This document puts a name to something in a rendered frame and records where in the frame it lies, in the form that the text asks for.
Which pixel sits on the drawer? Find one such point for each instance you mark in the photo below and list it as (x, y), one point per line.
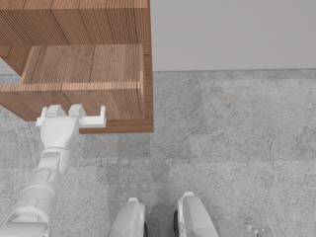
(94, 75)

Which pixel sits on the left robot hand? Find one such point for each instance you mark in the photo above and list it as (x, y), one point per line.
(59, 129)

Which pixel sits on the right robot thigh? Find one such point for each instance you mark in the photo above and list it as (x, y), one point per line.
(197, 221)

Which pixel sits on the robot left shin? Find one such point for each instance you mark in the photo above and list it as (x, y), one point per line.
(140, 232)

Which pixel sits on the left robot upper arm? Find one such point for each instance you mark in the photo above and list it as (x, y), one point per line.
(25, 229)

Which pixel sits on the handle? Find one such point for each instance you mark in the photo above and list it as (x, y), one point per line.
(85, 122)

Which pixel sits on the robot left forearm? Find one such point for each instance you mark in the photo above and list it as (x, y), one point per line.
(37, 197)

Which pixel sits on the right robot hand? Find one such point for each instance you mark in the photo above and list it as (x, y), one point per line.
(256, 230)

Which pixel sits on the cabinet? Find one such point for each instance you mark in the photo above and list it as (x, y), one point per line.
(28, 23)

